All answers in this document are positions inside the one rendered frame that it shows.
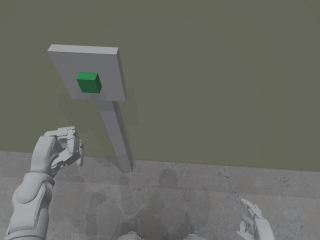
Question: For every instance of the panel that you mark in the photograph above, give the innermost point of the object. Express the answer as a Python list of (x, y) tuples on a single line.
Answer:
[(70, 60)]

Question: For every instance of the robot right shin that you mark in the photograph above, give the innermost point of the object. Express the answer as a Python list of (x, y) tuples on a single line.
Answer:
[(190, 235)]

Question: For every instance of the button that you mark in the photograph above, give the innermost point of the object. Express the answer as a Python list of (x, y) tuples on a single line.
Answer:
[(89, 82)]

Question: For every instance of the left robot forearm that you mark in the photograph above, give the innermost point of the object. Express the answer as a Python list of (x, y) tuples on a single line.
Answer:
[(31, 201)]

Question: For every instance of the robot left hand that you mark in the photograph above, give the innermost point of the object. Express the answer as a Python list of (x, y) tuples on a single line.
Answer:
[(44, 158)]

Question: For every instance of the robot right hand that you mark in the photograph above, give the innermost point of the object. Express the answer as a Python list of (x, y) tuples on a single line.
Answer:
[(259, 228)]

